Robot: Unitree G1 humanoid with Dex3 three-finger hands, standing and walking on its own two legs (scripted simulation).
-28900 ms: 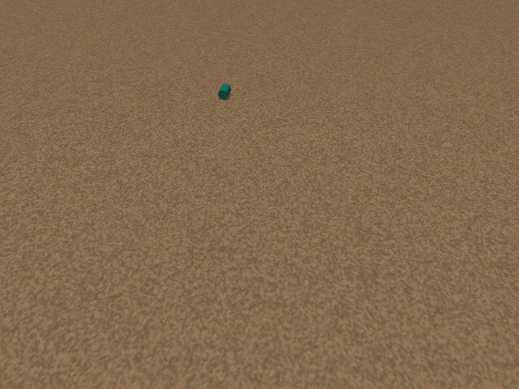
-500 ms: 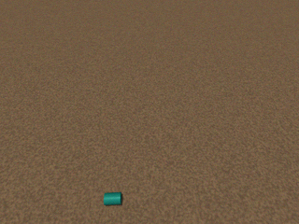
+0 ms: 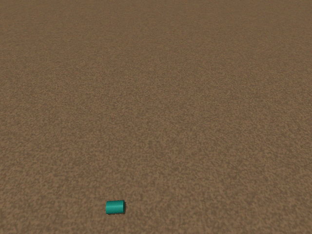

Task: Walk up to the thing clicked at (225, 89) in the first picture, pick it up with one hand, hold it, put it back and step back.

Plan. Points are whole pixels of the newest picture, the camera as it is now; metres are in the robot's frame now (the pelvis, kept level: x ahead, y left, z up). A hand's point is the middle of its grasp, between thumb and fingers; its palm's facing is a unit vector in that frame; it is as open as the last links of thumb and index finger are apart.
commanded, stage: stand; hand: left
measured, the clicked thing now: (115, 206) +0.44 +0.24 -0.75
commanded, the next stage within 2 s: none
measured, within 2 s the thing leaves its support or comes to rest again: neither
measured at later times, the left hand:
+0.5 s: hand out of the picture +0.07 +0.25 -0.15, palm faces -0.02 -0.94 -0.34, open 7.4 cm
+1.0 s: hand out of the picture +0.07 +0.24 -0.15, palm faces -0.02 -0.94 -0.34, open 7.4 cm
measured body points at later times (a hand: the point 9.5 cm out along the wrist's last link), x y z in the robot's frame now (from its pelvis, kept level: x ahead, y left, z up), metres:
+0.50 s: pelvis +0.00 -0.01 +0.00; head +0.00 -0.01 +0.45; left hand +0.07 +0.30 -0.13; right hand +0.08 -0.31 -0.14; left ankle +0.01 +0.13 -0.75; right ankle +0.01 -0.13 -0.75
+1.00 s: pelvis +0.00 -0.01 +0.00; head +0.01 -0.02 +0.45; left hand +0.07 +0.29 -0.13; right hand +0.07 -0.31 -0.14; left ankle +0.01 +0.13 -0.75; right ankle +0.01 -0.13 -0.75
